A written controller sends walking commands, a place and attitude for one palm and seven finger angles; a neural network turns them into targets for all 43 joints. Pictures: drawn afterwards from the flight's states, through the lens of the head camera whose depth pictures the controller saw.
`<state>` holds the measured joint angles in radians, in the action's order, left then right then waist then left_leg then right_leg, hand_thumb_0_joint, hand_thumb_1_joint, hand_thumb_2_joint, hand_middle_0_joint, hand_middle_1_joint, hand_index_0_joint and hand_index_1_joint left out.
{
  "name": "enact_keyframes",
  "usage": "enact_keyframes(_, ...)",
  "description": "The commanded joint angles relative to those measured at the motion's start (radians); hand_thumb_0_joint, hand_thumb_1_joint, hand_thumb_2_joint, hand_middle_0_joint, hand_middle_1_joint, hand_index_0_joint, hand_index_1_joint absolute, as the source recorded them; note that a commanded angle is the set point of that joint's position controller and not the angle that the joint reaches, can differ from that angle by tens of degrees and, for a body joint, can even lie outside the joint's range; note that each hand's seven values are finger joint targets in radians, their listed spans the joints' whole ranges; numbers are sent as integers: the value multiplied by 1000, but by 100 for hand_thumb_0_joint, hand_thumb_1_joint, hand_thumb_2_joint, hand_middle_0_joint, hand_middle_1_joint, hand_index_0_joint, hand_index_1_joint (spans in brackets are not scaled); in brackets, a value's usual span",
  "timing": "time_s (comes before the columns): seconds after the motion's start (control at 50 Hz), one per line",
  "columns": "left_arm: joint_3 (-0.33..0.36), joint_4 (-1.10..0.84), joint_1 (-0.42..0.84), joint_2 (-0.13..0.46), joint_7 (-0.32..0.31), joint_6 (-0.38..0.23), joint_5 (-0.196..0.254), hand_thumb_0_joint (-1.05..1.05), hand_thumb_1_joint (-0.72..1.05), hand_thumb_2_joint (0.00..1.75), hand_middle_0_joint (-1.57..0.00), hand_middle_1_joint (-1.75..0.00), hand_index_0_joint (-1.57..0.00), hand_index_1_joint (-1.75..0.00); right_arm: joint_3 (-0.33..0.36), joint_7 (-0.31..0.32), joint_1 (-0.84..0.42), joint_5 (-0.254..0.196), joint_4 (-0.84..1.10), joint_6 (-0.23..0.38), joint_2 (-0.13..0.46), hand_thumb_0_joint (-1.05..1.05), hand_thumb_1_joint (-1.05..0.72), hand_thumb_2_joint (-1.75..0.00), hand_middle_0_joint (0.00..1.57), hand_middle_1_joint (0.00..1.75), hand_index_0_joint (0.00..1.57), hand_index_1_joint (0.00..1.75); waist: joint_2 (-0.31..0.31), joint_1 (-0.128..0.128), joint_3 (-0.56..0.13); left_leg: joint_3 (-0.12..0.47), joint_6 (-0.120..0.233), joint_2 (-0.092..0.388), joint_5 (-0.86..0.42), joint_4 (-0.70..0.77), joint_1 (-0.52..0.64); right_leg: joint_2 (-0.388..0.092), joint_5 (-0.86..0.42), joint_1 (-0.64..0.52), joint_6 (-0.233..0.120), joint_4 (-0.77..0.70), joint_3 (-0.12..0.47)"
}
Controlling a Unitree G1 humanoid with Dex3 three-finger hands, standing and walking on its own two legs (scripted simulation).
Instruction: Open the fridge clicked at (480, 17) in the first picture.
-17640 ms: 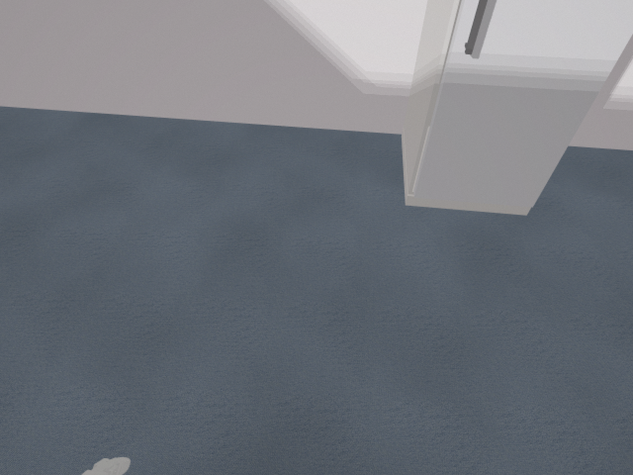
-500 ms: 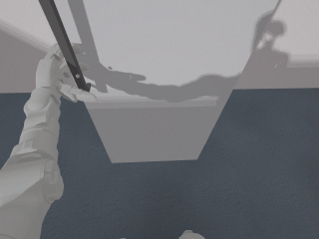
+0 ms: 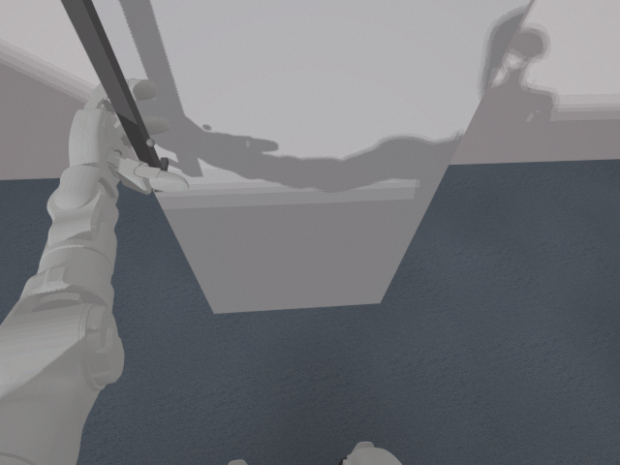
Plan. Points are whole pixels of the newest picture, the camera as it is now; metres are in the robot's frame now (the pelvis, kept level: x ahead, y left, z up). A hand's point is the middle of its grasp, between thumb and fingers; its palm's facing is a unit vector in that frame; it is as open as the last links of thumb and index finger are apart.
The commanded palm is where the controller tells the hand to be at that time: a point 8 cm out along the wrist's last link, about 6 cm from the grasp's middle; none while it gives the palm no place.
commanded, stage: slide the fingers in behind the handle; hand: left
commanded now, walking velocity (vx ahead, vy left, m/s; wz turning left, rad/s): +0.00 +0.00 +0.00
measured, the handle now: (119, 76) +0.54 +0.20 +0.19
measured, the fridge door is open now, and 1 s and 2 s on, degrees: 0 0 0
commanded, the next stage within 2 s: grip the handle and tug to test in 0.18 s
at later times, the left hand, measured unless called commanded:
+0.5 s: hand (155, 142) +0.49 +0.17 +0.12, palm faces -0.01 -1.00 +0.00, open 12.8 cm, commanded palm +0.47 +0.22 +0.13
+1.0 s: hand (153, 141) +0.50 +0.17 +0.12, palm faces -0.01 -1.00 +0.00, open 5.3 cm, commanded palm +0.47 +0.22 +0.13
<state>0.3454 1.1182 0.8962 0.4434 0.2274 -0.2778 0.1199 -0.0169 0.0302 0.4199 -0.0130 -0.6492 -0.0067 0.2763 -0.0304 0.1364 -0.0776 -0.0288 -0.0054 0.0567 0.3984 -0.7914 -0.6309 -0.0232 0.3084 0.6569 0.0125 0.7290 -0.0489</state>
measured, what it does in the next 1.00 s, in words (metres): stands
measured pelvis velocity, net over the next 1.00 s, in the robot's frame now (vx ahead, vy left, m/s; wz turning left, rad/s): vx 0.01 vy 0.00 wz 0.00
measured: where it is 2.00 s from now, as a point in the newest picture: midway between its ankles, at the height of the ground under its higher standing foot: outside the picture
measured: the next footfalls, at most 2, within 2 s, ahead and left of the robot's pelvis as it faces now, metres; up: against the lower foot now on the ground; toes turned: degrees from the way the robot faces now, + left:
none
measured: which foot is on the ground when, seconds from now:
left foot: down 0.00-1.00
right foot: down 0.00-1.00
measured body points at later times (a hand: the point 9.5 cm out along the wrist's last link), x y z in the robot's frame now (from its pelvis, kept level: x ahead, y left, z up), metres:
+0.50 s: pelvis +0.00 +0.00 +0.00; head +0.08 +0.00 +0.44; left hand +0.49 +0.22 +0.13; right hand +0.03 -0.27 -0.12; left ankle -0.01 +0.12 -0.71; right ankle +0.02 -0.13 -0.71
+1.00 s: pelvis +0.01 +0.00 +0.00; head +0.09 +0.00 +0.44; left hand +0.49 +0.22 +0.13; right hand +0.03 -0.27 -0.12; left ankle -0.01 +0.12 -0.71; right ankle +0.02 -0.13 -0.71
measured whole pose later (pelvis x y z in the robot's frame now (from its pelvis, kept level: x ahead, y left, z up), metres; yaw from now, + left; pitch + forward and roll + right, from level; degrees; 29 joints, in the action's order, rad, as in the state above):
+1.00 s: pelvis +0.01 +0.00 +0.00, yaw +0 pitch +14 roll -1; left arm 0.34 1.11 0.89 0.44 0.23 -0.28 0.12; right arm -0.01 0.03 0.40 -0.01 -0.64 -0.01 0.28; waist -0.03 0.13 -0.08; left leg -0.02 -0.01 0.06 0.41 -0.79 -0.63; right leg -0.02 0.32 0.65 0.01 0.73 -0.05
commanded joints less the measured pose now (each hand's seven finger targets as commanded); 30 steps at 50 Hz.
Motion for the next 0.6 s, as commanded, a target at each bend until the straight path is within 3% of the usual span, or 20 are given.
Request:
enact_keyframes(0.0,-1,-220,496,193,-7,-69,21,0,-50,30,-30,-120,-30,-120,55,11,105,2,68,30,157,0,-90,-90,20,30,20,30,-54,10,-385,41,18,-40,-319,93,202,51,-299,-193,-28,-54,6)
enact_keyframes(0.04,33,-202,485,239,-16,-69,15,0,-50,30,-30,-120,-30,-120,56,13,112,3,67,28,165,0,-90,-90,20,30,20,30,-6,8,-370,42,23,-40,-298,95,173,52,-289,-207,-28,-54,6)
enact_keyframes(0.06,18,-204,498,225,-15,-68,10,0,-50,30,-30,-120,-30,-120,55,12,104,2,69,28,160,0,-90,-90,20,30,20,30,-35,12,-377,35,23,-43,-287,95,173,49,-289,-204,-25,-58,14)
enact_keyframes(0.12,6,-184,500,217,-14,-63,1,0,-50,30,-30,-120,-30,-120,53,13,104,2,68,27,159,0,-90,-90,20,30,20,30,-39,14,-354,37,22,-44,-271,97,162,48,-273,-191,-28,-57,11)
enact_keyframes(0.14,-9,-196,524,193,-15,-66,6,0,-50,30,-30,-120,-30,-120,53,13,107,4,68,29,157,0,-90,-90,20,30,20,30,-30,29,-359,37,26,-44,-281,91,174,49,-281,-186,-26,-57,9)
enact_keyframes(0.16,26,-190,509,237,-17,-68,3,0,-50,30,-30,-120,-30,-120,56,14,110,4,66,29,161,0,-90,-90,20,30,20,30,-16,11,-379,41,24,-44,-284,91,167,48,-284,-202,-25,-53,11)
enact_keyframes(0.18,4,-207,512,211,-14,-68,5,0,-50,30,-30,-120,-30,-120,55,12,105,3,71,30,158,0,-90,-90,20,30,20,30,-49,15,-399,38,22,-45,-301,89,187,48,-299,-200,-26,-51,13)
enact_keyframes(0.24,20,-182,492,225,-12,-65,10,0,-50,30,-30,-120,-30,-120,54,12,110,4,69,27,160,0,-90,-90,20,30,20,30,-5,14,-388,40,25,-43,-302,84,170,50,-302,-210,-27,-49,9)
enact_keyframes(0.26,1,-192,519,210,-9,-66,10,0,-50,30,-30,-120,-30,-120,52,12,104,2,70,27,158,0,-90,-90,20,30,20,30,-27,21,-379,38,24,-44,-301,88,169,48,-306,-205,-25,-51,12)
enact_keyframes(0.3,3,-215,501,204,-6,-69,11,0,-41,34,-31,-121,-31,-121,56,9,101,3,73,28,157,0,-90,-90,20,30,20,30,-61,8,-410,39,19,-45,-320,83,199,48,-311,-202,-28,-47,10)
enact_keyframes(0.36,-10,-214,505,184,-10,-69,16,0,-27,40,-32,-123,-32,-123,55,8,99,2,75,26,156,0,-90,-90,20,30,20,30,-37,14,-394,43,20,-42,-319,84,199,51,-301,-191,-27,-49,5)
enact_keyframes(0.46,27,-237,508,233,-22,-77,10,0,-3,50,-35,-127,-35,-127,55,10,101,4,74,26,157,0,-90,-90,20,30,20,30,-37,4,-420,41,21,-45,-336,84,191,49,-333,-225,-27,-42,11)
enact_keyframes(0.48,24,-241,492,221,-23,-77,11,0,1,52,-35,-127,-35,-127,54,8,94,4,79,26,153,0,-90,-90,20,30,20,30,-60,-4,-422,35,20,-47,-337,82,193,49,-335,-228,-28,-43,13)
enact_keyframes(0.5,26,-230,483,228,-25,-77,8,0,6,54,-36,-128,-36,-128,54,8,97,4,77,25,155,0,-90,-90,20,30,20,30,-25,-2,-408,37,22,-45,-332,85,183,50,-336,-234,-28,-44,11)
enact_keyframes(0.54,21,-254,490,220,-24,-83,10,0,15,58,-37,-129,-37,-129,56,8,98,5,80,24,154,0,-90,-90,20,30,20,30,-39,-1,-419,33,24,-47,-341,81,188,50,-347,-242,-28,-43,13)
enact_keyframes(0.58,7,-217,480,206,-20,-74,11,0,25,62,-38,-131,-38,-131,53,9,93,2,76,22,154,0,-90,-90,20,30,20,30,-34,7,-384,34,21,-45,-313,90,176,50,-324,-224,-27,-50,10)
